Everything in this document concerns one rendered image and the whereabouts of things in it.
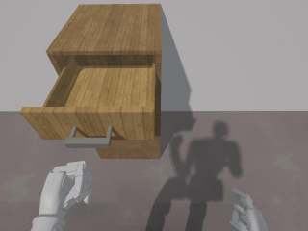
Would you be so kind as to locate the cabinet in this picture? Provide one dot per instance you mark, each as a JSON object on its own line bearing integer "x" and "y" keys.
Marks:
{"x": 116, "y": 29}

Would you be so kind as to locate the robot left hand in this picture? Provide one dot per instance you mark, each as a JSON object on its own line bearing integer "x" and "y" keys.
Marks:
{"x": 63, "y": 187}

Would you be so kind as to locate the drawer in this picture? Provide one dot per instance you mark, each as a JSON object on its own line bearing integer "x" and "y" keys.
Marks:
{"x": 94, "y": 92}

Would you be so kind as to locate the robot right hand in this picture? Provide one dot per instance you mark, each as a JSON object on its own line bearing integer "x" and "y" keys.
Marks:
{"x": 251, "y": 218}

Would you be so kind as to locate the handle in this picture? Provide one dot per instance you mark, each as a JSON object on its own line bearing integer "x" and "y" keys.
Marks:
{"x": 80, "y": 142}

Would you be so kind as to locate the left robot forearm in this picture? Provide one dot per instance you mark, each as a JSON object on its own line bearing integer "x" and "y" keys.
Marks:
{"x": 48, "y": 223}

